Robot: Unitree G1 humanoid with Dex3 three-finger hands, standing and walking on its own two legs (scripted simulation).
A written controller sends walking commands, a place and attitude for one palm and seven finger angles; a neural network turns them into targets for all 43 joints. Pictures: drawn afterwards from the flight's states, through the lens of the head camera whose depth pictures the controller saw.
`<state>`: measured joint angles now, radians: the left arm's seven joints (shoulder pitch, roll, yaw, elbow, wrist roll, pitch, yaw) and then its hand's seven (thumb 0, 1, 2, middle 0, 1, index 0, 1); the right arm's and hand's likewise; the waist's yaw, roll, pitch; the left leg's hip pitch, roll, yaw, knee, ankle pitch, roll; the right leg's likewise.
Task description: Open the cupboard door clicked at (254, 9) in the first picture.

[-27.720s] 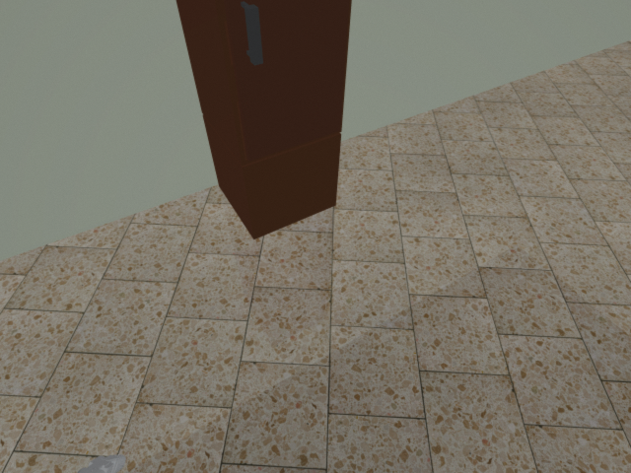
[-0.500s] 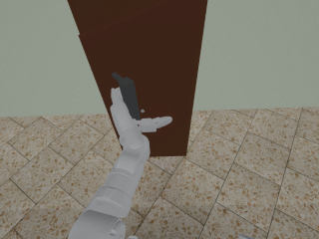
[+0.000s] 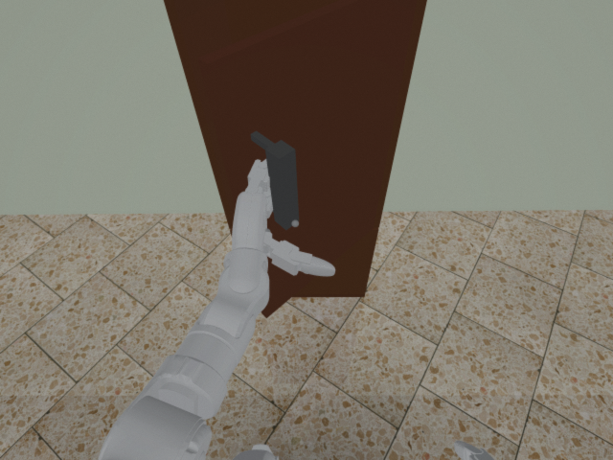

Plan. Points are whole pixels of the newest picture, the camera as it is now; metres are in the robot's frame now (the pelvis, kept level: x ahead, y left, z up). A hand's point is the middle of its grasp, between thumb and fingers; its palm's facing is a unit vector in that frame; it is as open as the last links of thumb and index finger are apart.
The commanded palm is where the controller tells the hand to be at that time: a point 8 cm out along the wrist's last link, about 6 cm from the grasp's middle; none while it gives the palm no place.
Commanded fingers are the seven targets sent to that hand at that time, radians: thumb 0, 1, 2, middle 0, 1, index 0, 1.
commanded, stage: slide the hand sideways off the handle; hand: left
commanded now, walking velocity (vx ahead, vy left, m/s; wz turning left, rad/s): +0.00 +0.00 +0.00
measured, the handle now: (273, 180) +0.46 +0.05 +0.11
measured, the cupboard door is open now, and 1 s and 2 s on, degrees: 44 44 44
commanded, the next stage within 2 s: draw the hand back to the body in 1.02 s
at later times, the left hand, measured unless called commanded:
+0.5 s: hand (284, 238) +0.38 +0.03 +0.09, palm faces -0.07 -1.00 +0.00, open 16.3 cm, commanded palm +0.34 +0.10 +0.10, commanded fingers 0.00 -0.50 0.30 -0.15 -0.30 -0.15 -0.30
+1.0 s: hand (235, 272) +0.32 +0.09 +0.09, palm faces -0.03 -1.00 +0.01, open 16.3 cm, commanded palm +0.30 +0.15 +0.10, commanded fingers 0.00 -0.50 0.30 -0.15 -0.30 -0.15 -0.30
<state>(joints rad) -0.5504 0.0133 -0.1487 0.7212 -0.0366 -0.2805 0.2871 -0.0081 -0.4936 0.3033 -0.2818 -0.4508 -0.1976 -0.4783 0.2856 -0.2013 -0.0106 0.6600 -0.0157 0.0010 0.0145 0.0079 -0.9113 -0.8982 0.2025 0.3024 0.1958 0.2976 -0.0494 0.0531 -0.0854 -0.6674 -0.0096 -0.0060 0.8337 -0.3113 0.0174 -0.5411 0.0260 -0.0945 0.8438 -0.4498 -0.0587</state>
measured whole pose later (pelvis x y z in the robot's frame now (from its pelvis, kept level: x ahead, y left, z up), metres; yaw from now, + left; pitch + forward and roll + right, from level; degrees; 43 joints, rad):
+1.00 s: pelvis +0.01 +0.00 +0.01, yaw -1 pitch +5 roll +0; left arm -0.04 0.10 -0.06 0.21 -0.14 -0.21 0.04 -0.01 -0.50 0.30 -0.16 -0.31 -0.16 -0.30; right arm 0.21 -0.22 0.03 0.55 0.02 -0.03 -0.01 0.01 -0.91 -0.90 0.20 0.30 0.20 0.30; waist 0.00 0.04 -0.08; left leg -0.53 0.00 0.02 0.77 -0.32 0.02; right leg -0.41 0.04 -0.06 0.77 -0.44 -0.05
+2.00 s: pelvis +0.03 +0.01 +0.04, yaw -2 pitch -3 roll +0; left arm 0.37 0.29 0.15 -0.25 -0.07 -0.09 0.10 0.00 0.05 0.54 -0.17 -0.31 -0.18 -0.30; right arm 0.18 -0.22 0.05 0.62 0.01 -0.07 -0.09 0.01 -0.91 -0.90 0.20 0.30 0.20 0.30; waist 0.04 0.06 0.02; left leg -0.18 -0.01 0.03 0.43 -0.18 0.03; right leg -0.06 0.03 -0.04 0.39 -0.28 -0.03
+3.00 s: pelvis +0.03 +0.02 +0.05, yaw -3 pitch +0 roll -1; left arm 0.53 0.39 0.39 -0.41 -0.07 -0.15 0.10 0.02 0.89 0.90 -0.21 -0.31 -0.21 -0.30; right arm 0.18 -0.25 0.00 0.60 0.02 -0.04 -0.07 0.01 -0.91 -0.90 0.20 0.30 0.20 0.30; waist 0.03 0.07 0.00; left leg -0.24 0.00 0.04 0.44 -0.20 0.04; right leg -0.09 0.04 -0.03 0.35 -0.25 -0.02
